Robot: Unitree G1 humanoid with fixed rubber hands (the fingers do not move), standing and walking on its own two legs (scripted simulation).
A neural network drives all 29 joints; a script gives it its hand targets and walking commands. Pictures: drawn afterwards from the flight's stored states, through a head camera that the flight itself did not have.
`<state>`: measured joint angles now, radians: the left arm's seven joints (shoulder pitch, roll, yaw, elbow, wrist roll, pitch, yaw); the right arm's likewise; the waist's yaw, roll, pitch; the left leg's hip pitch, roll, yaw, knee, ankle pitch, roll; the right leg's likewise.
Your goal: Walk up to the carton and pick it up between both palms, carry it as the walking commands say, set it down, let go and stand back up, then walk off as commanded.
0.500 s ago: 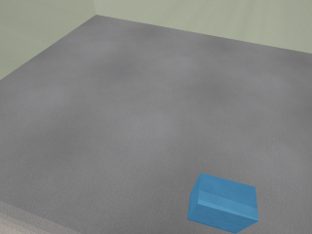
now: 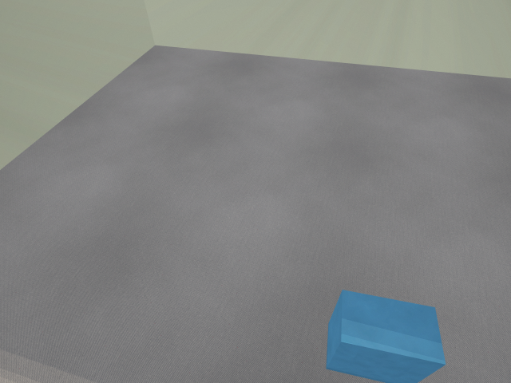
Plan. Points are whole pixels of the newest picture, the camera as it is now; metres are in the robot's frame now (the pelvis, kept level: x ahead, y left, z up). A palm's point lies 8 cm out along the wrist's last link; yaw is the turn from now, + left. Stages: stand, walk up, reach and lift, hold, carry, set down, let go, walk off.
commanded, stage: stand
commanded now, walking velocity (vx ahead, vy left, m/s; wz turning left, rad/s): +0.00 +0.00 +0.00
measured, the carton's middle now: (376, 340) +0.39 -0.39 -0.63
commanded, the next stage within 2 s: none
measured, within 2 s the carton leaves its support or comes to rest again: neither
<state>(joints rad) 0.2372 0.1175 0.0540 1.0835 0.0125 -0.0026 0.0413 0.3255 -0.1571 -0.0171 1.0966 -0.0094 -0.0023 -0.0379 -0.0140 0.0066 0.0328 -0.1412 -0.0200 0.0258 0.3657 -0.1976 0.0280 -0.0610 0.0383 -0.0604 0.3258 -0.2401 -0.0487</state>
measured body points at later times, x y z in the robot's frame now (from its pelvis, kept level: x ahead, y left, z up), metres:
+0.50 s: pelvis +0.02 +0.01 +0.00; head +0.01 +0.01 +0.45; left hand -0.01 +0.22 -0.17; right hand +0.02 -0.20 -0.16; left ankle +0.00 +0.10 -0.75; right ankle -0.04 -0.08 -0.75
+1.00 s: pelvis +0.01 +0.02 +0.00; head +0.01 +0.02 +0.45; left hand -0.02 +0.22 -0.17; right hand -0.01 -0.18 -0.17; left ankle +0.00 +0.10 -0.75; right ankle -0.04 -0.08 -0.75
